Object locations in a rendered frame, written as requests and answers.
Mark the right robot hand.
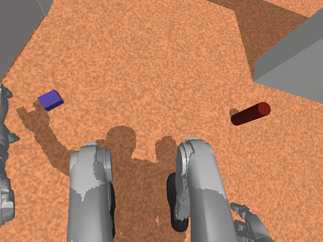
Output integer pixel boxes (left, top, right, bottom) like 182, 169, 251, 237
230, 203, 270, 242

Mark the left robot hand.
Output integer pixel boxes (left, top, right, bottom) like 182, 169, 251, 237
0, 83, 20, 144

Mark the right robot foot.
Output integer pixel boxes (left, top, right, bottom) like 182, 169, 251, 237
167, 172, 189, 232

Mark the left robot arm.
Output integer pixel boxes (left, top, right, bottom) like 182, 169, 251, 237
0, 122, 15, 227

